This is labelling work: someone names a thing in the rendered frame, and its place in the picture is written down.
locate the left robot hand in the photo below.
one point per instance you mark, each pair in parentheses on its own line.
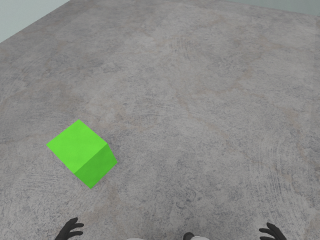
(65,233)

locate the right robot hand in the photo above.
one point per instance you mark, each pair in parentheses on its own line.
(273,231)

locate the carton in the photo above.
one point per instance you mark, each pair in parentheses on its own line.
(86,154)

